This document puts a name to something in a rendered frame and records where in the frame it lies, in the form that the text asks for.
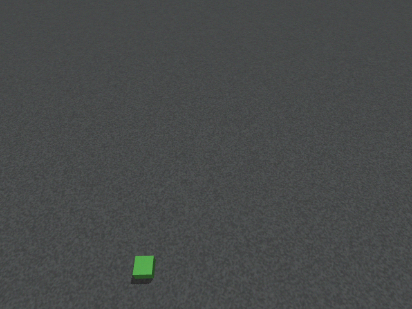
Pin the small box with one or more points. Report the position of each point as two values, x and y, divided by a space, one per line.
144 267

